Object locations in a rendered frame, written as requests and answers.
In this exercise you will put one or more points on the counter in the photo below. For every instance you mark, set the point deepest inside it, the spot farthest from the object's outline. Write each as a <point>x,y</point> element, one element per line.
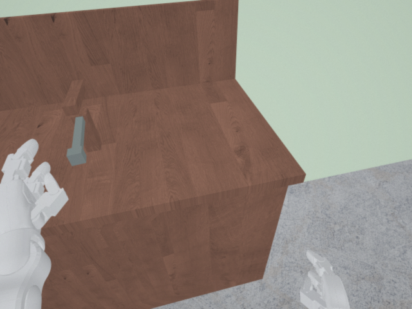
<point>184,180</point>

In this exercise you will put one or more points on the left robot hand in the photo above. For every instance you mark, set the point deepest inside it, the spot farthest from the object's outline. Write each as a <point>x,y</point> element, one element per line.
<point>23,202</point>

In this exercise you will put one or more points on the tap lever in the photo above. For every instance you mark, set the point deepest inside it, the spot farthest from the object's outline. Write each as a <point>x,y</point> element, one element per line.
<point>76,154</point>

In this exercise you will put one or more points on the left robot forearm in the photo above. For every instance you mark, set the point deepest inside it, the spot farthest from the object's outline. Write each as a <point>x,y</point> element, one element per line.
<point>24,267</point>

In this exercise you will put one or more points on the right robot hand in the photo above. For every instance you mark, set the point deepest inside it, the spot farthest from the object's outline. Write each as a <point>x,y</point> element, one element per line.
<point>330,290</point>

